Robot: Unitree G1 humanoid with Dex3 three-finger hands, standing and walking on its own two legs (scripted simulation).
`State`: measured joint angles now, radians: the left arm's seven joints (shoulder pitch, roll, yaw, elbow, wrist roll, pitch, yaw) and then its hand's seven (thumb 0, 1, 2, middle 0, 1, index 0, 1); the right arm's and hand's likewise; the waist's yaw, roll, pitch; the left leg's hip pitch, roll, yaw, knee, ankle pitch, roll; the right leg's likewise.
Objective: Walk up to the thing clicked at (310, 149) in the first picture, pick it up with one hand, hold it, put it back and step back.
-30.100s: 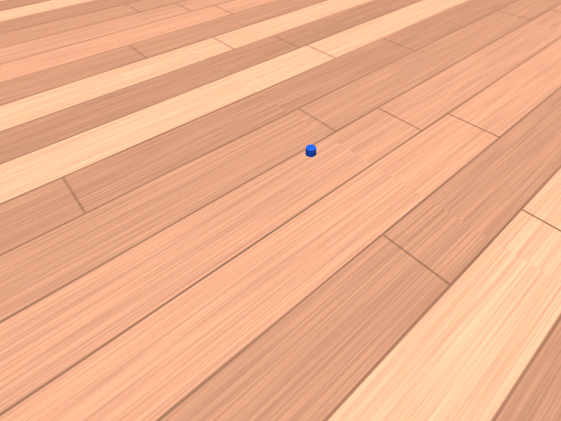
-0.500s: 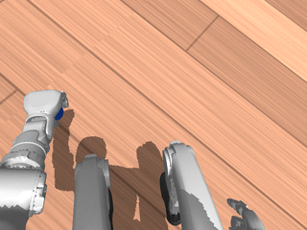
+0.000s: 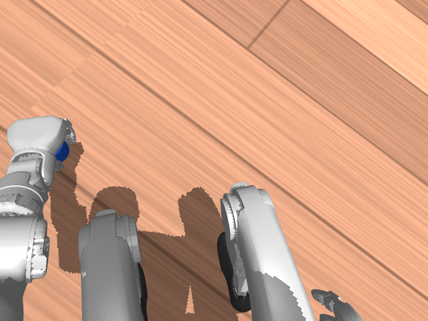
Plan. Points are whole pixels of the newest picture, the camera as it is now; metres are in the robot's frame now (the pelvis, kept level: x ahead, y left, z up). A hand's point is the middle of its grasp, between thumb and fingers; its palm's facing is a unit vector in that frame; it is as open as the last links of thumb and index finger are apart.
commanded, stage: crouch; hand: left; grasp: from above
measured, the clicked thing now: (50, 148) +0.48 +0.25 -0.19
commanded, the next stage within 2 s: lower in 0.22 s
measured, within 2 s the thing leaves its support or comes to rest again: rests again in 1.58 s
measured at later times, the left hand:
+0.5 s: hand (57, 157) +0.47 +0.24 -0.21, palm faces -0.47 -0.04 -0.88, open 7.1 cm
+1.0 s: hand (67, 159) +0.47 +0.24 -0.26, palm faces -0.45 -0.07 -0.89, open 7.0 cm
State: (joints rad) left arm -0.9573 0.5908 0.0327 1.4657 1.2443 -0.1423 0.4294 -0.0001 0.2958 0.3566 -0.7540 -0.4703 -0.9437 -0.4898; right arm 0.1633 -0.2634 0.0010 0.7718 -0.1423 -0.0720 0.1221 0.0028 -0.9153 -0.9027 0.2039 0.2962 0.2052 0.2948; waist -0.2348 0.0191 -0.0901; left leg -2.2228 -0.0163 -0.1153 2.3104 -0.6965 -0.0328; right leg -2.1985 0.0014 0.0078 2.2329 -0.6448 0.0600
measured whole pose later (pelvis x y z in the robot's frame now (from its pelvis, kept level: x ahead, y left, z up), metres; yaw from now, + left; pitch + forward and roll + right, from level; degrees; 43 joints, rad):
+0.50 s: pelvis +0.00 +0.00 -0.03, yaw -2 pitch +34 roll -7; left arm -1.01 0.65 0.05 1.58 1.27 -0.17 0.47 -0.01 0.30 0.31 -0.79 -0.43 -0.98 -0.44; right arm 0.15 -0.28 0.05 0.78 -0.17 -0.10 0.15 0.00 -0.91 -0.90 0.20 0.30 0.21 0.30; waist -0.26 0.00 -0.05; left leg -2.31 -0.02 -0.14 2.42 -0.71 -0.03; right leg -2.27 0.01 -0.01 2.32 -0.65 0.07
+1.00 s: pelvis +0.01 +0.01 -0.06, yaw -4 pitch +32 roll -9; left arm -1.02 0.76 0.14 1.68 1.32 -0.19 0.59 -0.02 0.32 0.26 -0.82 -0.39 -1.00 -0.41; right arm 0.14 -0.30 0.11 0.76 -0.24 -0.15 0.22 0.00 -0.91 -0.90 0.20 0.30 0.21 0.30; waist -0.33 -0.03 0.03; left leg -2.36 -0.03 -0.19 2.53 -0.74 -0.04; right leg -2.31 0.03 -0.04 2.39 -0.66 0.08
